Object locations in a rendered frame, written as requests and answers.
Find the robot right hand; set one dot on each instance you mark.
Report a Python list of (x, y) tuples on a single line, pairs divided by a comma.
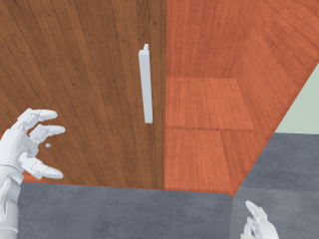
[(261, 227)]

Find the robot left forearm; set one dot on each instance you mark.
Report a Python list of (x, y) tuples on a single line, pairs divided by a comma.
[(10, 180)]

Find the robot left hand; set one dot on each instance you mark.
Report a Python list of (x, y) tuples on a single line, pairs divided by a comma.
[(15, 142)]

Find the handle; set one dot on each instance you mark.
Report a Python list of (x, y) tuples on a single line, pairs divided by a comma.
[(145, 70)]

